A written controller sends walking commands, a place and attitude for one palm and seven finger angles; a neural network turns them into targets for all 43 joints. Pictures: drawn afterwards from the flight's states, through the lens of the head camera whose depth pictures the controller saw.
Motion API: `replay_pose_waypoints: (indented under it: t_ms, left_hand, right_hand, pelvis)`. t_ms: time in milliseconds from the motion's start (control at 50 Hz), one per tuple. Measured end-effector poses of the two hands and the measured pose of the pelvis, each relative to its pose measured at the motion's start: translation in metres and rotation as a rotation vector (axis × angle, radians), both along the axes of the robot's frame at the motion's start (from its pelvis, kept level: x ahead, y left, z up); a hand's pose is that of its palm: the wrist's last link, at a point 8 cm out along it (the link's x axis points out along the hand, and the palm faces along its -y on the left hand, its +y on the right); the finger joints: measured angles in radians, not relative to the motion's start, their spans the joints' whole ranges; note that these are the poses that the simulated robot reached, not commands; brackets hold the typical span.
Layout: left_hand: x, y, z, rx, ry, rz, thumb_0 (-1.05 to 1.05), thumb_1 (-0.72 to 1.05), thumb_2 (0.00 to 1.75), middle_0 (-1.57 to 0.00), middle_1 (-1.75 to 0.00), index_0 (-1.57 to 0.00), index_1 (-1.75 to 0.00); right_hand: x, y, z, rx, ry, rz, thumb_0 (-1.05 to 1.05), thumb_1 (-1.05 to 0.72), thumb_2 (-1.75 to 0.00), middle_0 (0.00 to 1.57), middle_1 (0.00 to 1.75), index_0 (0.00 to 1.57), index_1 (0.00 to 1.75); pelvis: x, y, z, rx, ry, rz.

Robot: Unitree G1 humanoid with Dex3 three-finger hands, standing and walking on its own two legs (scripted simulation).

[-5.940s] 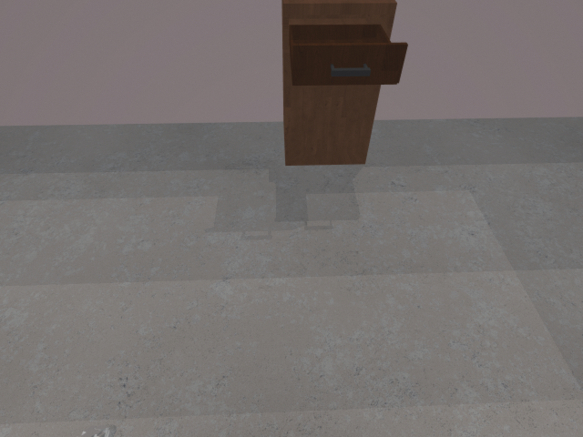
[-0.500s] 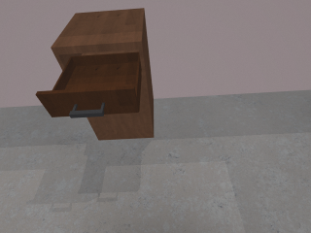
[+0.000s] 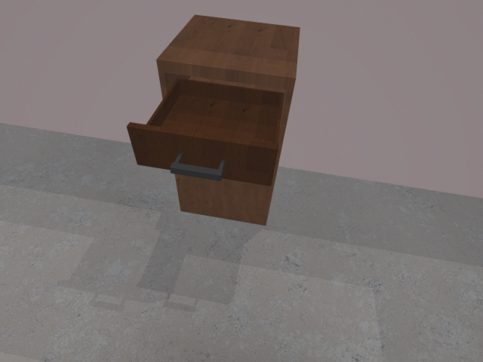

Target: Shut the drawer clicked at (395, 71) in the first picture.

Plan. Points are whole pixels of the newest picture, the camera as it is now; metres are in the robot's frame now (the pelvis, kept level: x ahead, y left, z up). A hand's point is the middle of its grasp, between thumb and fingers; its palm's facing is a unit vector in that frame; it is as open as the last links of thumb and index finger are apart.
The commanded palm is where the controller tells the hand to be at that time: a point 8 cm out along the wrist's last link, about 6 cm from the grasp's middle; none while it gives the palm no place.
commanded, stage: take the last steps up to it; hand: left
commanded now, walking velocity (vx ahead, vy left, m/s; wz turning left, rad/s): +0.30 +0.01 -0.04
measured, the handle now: (198, 166) +0.59 +0.18 -0.07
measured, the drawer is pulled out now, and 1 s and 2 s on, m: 0.30 0.30 0.30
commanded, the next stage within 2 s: come to a stop and stand still in 0.70 s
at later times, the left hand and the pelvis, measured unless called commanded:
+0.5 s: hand (178, 284) +0.30 +0.17 -0.16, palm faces -0.08 -0.98 -0.17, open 7.4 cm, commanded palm none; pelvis +0.16 +0.01 -0.01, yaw -1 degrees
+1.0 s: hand (173, 297) +0.28 +0.18 -0.18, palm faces +0.06 -0.98 -0.18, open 7.3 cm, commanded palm none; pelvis +0.30 +0.01 +0.00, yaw -2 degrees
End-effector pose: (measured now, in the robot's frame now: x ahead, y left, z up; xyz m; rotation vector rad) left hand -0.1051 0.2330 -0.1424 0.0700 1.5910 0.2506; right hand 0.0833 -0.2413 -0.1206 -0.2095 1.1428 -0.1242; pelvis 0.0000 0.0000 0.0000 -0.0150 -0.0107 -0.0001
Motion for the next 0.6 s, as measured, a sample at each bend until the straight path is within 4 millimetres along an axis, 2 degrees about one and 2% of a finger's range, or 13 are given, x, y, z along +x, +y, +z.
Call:
replay_pose_waypoints:
  t_ms: [40,80,200,300,400,460,520,560,600]
  left_hand:
    - [0.013,0.01,-0.001,-0.009,0.012,-0.017,0.01,0.91,0.9,-0.2,-0.3,-0.2,-0.3]
    - [0.038,0.019,0.0,-0.017,-0.02,-0.035,0.01,0.91,0.9,-0.2,-0.3,-0.2,-0.3]
    - [0.141,0.034,0.001,-0.019,-0.207,-0.085,0.01,0.91,0.9,-0.2,-0.3,-0.19,-0.3]
    - [0.228,0.031,0.003,-0.021,-0.324,-0.134,0.01,0.91,0.9,-0.2,-0.3,-0.19,-0.3]
    - [0.315,0.017,0.007,-0.025,-0.405,-0.208,0.01,0.91,0.9,-0.2,-0.3,-0.19,-0.3]
    - [0.367,0.002,0.009,-0.026,-0.447,-0.258,0.01,0.91,0.9,-0.2,-0.3,-0.19,-0.3]
    - [0.415,-0.015,0.007,-0.02,-0.5,-0.293,0.01,0.91,0.9,-0.2,-0.3,-0.19,-0.3]
    - [0.434,-0.023,0.004,-0.009,-0.538,-0.288,0.01,0.91,0.9,-0.2,-0.3,-0.19,-0.3]
    - [0.438,-0.028,0.004,-0.004,-0.535,-0.267,0.01,0.91,0.9,-0.2,-0.3,-0.2,-0.3]
  right_hand:
    - [-0.002,0.016,0.002,0.004,-0.002,-0.017,0.0,-0.91,-0.9,0.2,0.3,0.2,0.3]
    - [-0.01,0.025,0.004,-0.004,0.02,-0.056,0.0,-0.93,-0.9,0.2,0.3,0.2,0.3]
    - [-0.048,0.044,0.002,-0.003,0.182,-0.114,0.0,-0.94,-0.9,0.2,0.3,0.2,0.3]
    - [-0.079,0.065,-0.005,0.036,0.324,-0.179,0.0,-0.93,-0.9,0.2,0.3,0.2,0.3]
    - [-0.092,0.081,-0.01,0.086,0.441,-0.242,0.0,-0.92,-0.9,0.2,0.3,0.2,0.3]
    - [-0.09,0.084,-0.013,0.114,0.504,-0.272,0.0,-0.91,-0.9,0.2,0.3,0.2,0.3]
    - [-0.077,0.08,-0.019,0.137,0.558,-0.294,0.0,-0.91,-0.9,0.2,0.3,0.2,0.3]
    - [-0.059,0.07,-0.026,0.148,0.573,-0.301,0.01,-0.91,-0.9,0.2,0.3,0.2,0.3]
    - [-0.028,0.057,-0.03,0.141,0.541,-0.29,0.01,-0.91,-0.9,0.2,0.3,0.2,0.3]
  pelvis:
    - [0.008,0.009,0.002,0.0,-0.008,-0.009]
    - [0.017,0.017,0.007,-0.002,-0.011,-0.007]
    - [0.049,0.032,0.012,0.009,-0.016,-0.001]
    - [0.079,0.034,0.008,0.024,-0.018,-0.004]
    - [0.114,0.028,0.002,0.03,-0.015,-0.009]
    - [0.139,0.021,-0.003,0.028,-0.01,-0.016]
    - [0.169,0.009,-0.011,0.02,-0.01,-0.025]
    - [0.188,-0.001,-0.018,0.027,-0.014,-0.026]
    - [0.2,-0.007,-0.017,0.02,-0.023,-0.022]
